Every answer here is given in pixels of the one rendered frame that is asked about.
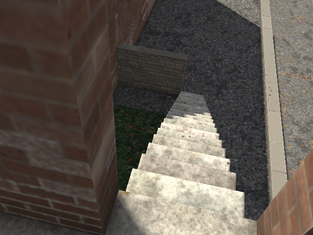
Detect stairs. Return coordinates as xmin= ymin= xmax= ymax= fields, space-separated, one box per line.
xmin=125 ymin=91 xmax=245 ymax=218

